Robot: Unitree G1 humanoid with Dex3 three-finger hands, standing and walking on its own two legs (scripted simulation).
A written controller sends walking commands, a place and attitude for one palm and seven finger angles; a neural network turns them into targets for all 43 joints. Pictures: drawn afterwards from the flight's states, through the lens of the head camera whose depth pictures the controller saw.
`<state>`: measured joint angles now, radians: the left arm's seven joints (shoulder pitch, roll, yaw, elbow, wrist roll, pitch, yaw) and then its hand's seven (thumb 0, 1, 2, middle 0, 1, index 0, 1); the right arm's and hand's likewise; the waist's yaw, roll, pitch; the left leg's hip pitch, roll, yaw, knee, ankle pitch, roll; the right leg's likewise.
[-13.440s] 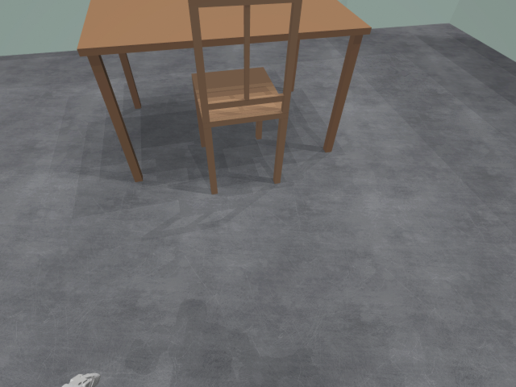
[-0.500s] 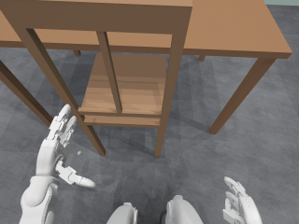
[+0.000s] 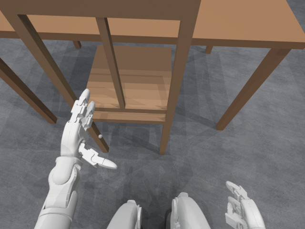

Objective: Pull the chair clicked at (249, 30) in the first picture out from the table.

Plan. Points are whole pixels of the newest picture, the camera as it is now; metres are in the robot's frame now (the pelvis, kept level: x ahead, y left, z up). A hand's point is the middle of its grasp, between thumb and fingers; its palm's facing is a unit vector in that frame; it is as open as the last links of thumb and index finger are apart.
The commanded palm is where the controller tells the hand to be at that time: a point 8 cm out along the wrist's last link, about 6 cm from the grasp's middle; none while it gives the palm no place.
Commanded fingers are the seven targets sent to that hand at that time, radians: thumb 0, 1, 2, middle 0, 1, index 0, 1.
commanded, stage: aim the fingers beside a spindle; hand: left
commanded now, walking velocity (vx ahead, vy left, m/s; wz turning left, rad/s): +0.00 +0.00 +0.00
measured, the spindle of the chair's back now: (115, 73) +0.52 +0.12 +0.05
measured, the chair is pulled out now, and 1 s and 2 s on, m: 0.00 0.00 0.00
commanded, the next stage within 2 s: push the fingers through the gap in 0.98 s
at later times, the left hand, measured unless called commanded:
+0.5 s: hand (117, 124) +0.38 +0.11 +0.01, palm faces -0.05 -1.00 -0.04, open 17.0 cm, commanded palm +0.34 +0.17 +0.01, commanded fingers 0.00 -0.50 0.30 -0.06 -0.08 -0.06 -0.08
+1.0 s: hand (116, 128) +0.37 +0.11 +0.01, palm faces -0.04 -1.00 -0.04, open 17.0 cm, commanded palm +0.34 +0.17 +0.01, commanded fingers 0.00 -0.50 0.30 -0.06 -0.08 -0.06 -0.08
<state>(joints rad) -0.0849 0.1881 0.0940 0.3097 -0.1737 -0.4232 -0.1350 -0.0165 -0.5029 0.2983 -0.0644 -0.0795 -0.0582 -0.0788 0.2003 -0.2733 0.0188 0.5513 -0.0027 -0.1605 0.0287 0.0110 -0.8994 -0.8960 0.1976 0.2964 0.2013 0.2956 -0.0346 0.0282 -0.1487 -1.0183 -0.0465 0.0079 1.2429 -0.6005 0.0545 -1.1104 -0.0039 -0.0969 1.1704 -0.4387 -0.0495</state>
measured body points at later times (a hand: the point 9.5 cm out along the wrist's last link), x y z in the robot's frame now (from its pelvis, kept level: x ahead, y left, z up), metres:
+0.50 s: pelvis +0.00 +0.00 -0.01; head +0.12 -0.01 +0.42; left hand +0.37 +0.16 +0.02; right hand +0.14 -0.25 -0.13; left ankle -0.01 +0.09 -0.63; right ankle +0.06 -0.10 -0.63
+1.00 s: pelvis -0.01 -0.01 -0.01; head +0.11 -0.02 +0.42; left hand +0.36 +0.16 +0.02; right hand +0.14 -0.26 -0.12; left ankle -0.01 +0.09 -0.63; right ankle +0.06 -0.10 -0.63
